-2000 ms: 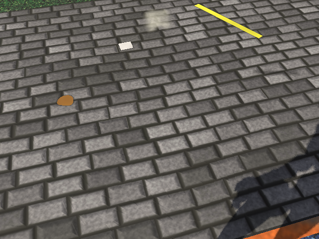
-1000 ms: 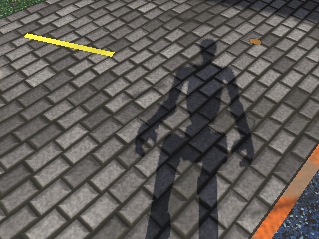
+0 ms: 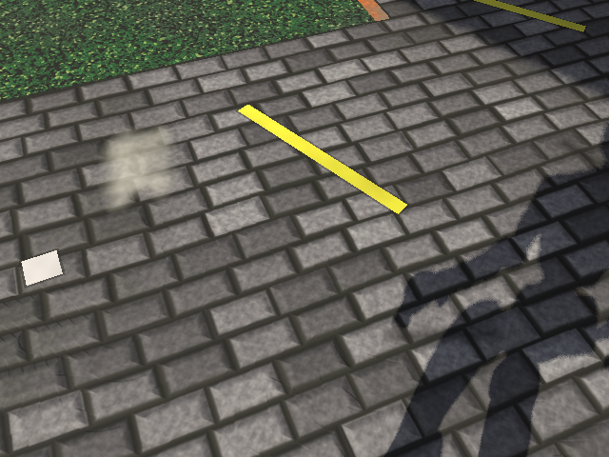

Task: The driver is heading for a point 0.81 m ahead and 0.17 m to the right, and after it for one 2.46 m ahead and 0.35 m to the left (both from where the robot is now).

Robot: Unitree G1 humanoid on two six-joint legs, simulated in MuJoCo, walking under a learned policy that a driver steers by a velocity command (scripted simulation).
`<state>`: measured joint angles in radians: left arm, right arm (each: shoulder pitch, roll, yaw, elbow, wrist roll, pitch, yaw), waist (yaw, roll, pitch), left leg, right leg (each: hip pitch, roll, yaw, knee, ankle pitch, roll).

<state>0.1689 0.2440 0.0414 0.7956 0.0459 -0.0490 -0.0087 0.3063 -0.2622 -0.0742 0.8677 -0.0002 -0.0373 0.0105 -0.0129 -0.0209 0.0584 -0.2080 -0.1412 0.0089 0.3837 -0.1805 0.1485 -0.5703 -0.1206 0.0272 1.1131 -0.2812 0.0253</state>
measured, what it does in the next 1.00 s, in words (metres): walks ahead, turning right: right foot, then left foot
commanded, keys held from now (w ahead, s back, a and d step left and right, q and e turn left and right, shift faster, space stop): w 0.04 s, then w+e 0.90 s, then w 0.06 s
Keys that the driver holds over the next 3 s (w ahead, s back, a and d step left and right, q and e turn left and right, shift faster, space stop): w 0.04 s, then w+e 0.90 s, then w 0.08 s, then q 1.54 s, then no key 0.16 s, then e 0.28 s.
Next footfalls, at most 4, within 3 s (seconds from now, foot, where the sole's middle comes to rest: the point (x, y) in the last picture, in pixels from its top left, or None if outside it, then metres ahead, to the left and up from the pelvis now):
0.36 right None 0.38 -0.11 -0.78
0.88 left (306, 354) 0.70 0.00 -0.78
1.32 right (406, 324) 0.78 -0.25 -0.78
1.74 left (315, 335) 0.75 -0.02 -0.78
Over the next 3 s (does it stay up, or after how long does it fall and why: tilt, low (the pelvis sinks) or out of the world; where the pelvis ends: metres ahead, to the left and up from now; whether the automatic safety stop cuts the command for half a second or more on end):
stays up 0.65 -0.10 0.00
